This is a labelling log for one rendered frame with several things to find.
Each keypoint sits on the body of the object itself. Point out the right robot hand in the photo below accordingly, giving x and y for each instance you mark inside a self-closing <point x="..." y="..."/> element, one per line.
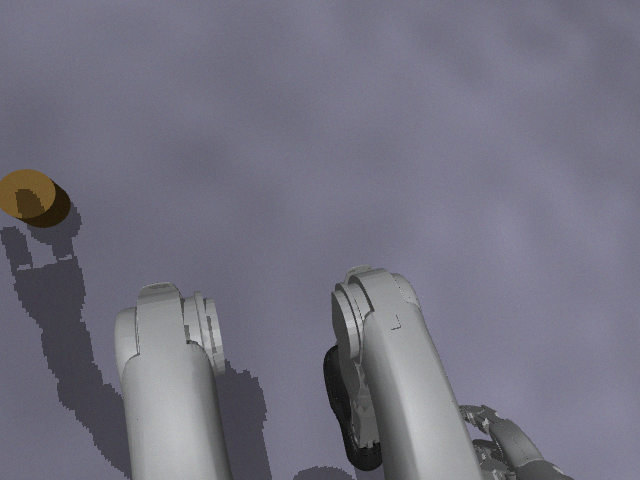
<point x="510" y="450"/>

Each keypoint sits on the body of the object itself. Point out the tin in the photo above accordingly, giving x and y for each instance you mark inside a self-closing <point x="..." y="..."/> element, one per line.
<point x="33" y="198"/>

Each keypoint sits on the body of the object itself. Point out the right robot arm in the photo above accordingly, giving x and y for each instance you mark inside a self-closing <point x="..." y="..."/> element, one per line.
<point x="541" y="470"/>

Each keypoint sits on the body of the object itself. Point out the right robot foot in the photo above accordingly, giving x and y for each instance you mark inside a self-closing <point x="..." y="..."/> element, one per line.
<point x="362" y="458"/>

